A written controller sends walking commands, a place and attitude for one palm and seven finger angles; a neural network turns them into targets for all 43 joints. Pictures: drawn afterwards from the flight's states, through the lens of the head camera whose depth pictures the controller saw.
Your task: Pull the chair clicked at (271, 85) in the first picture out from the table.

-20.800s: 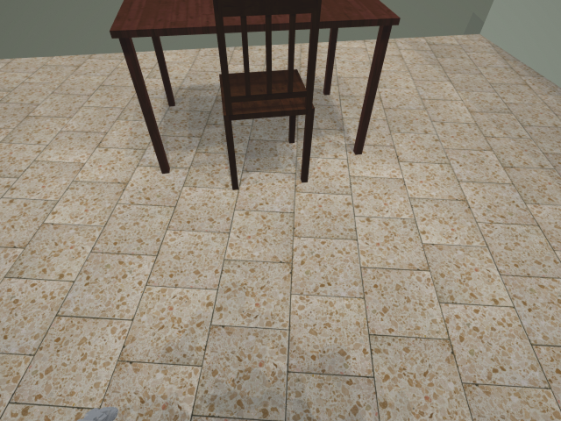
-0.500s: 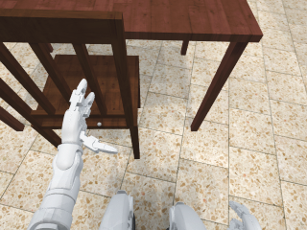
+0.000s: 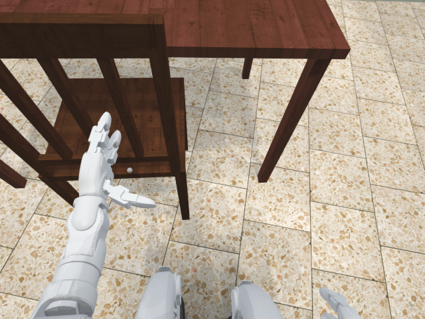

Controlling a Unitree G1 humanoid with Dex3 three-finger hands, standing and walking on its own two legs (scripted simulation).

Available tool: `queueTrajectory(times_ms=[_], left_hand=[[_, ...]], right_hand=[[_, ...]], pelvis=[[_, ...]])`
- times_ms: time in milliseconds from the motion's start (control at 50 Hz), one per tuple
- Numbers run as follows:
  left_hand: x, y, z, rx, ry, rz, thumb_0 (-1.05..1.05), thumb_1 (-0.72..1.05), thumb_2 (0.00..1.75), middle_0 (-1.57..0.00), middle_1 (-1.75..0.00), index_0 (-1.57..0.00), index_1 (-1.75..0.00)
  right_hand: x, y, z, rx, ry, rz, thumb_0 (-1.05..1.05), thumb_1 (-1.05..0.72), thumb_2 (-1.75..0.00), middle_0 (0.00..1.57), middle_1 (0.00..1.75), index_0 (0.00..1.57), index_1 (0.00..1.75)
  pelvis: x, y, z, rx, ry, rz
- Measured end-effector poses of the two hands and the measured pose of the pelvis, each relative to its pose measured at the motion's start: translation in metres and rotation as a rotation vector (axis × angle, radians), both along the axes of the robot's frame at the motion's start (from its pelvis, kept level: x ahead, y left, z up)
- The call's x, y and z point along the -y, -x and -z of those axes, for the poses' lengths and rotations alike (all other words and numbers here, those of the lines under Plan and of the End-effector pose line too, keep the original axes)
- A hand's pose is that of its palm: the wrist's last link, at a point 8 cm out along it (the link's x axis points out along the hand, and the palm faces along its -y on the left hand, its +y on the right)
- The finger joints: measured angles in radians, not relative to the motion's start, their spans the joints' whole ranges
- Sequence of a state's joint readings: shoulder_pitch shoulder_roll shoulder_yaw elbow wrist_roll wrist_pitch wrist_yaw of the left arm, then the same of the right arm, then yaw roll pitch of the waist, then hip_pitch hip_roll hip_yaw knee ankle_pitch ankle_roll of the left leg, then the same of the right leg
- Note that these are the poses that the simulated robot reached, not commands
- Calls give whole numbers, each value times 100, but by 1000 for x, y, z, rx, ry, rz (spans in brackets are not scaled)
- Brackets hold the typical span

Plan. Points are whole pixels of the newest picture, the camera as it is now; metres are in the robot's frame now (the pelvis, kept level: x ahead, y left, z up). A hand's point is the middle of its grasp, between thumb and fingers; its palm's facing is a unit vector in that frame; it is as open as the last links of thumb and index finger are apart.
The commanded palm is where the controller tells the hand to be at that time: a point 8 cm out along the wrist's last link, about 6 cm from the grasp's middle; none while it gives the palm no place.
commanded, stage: aim the fingers beside a spindle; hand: left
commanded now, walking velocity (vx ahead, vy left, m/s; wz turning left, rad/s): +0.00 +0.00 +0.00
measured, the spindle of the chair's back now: (81, 116) +0.51 +0.27 +0.03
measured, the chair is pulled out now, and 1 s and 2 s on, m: -0.02 -0.02 -0.02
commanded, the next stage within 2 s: none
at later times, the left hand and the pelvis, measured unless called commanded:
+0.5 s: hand (126, 181) +0.36 +0.16 +0.03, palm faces +0.02 -1.00 -0.01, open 16.9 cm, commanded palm +0.34 +0.21 +0.03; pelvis +0.02 +0.01 +0.01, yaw +0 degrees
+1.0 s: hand (125, 193) +0.34 +0.16 +0.02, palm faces +0.02 -1.00 -0.02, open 16.9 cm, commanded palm +0.32 +0.22 +0.03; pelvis +0.01 +0.00 +0.00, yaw +1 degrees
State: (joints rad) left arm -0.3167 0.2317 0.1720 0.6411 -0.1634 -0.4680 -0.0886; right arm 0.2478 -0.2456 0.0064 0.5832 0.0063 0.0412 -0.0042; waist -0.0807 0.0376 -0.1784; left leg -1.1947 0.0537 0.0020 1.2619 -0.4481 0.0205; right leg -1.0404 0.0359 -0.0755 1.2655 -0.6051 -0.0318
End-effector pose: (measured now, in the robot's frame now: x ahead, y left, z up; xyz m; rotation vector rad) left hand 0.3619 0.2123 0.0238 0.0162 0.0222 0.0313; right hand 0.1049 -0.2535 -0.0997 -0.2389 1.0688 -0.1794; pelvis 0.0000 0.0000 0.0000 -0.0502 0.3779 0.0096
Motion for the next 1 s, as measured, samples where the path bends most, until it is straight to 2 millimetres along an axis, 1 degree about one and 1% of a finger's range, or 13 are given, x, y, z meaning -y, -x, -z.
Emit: queueTrajectory(times_ms=[100,200,360,500,680,840,1000], left_hand=[[-5,10,0,7,-5,-9,-1,-50,30,-9,-9,-6,-8],[-8,14,-3,27,-6,1,-1,-50,30,-7,-9,-6,-8],[-3,16,1,-2,12,26,-1,-50,30,-6,-8,-6,-8],[-1,25,-4,12,3,14,-1,-50,30,-6,-8,-6,-8],[-7,35,0,-5,0,8,-1,-50,30,-6,-8,-6,-8],[-4,43,-6,17,0,16,-1,-50,30,-6,-8,-6,-8],[-2,46,1,-6,-2,15,-1,-50,30,-6,-8,-6,-8]], right_hand=[[-4,-8,-2,1,-4,-11,1,-90,-90,20,30,20,30],[-10,-21,-3,13,-4,-30,1,-90,-90,20,30,20,30],[-18,-44,-6,51,-12,-50,1,-90,-90,20,30,20,30],[-23,-56,-8,75,-26,-65,1,-90,-90,20,30,20,30],[-22,-57,-6,77,-27,-73,1,-90,-90,20,30,20,30],[-16,-53,-7,85,-17,-66,1,-90,-90,20,30,20,30],[-11,-47,-5,91,-12,-59,1,-90,-90,20,30,20,30]], pelvis=[[-3,-5,-3,-1,0,2],[-6,-9,-4,-2,4,-4],[-10,-14,-5,-6,6,-6],[-10,-17,-6,-2,2,-4],[-7,-15,-4,3,3,-9],[-4,-13,-4,9,3,-11],[-1,-9,-1,10,1,-9]])
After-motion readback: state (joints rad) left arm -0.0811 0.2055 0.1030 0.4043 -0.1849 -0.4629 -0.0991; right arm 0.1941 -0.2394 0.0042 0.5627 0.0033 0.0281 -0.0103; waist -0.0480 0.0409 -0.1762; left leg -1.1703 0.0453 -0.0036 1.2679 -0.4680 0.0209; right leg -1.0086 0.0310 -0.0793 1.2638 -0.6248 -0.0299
